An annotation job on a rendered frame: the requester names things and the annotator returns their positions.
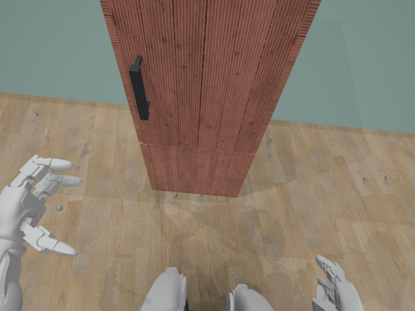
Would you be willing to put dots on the robot left thigh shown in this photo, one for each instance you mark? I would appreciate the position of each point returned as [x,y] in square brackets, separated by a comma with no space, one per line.
[168,293]

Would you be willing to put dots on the left robot forearm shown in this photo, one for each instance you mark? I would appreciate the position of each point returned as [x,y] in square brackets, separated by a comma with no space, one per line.
[11,295]

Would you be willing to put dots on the robot right hand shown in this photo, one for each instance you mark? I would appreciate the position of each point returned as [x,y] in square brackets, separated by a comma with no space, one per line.
[342,295]

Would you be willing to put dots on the robot left hand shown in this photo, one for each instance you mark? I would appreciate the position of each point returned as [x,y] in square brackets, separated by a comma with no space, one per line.
[17,203]

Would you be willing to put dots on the cupboard door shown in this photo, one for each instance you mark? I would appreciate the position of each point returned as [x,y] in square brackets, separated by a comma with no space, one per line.
[210,68]

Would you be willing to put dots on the robot right thigh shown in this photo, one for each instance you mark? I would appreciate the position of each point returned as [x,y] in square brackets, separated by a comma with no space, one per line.
[243,299]

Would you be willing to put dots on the robot thigh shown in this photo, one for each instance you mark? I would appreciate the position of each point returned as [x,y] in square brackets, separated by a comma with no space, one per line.
[168,293]
[243,299]

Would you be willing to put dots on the handle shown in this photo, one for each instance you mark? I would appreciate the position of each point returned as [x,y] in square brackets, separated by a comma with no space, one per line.
[139,90]

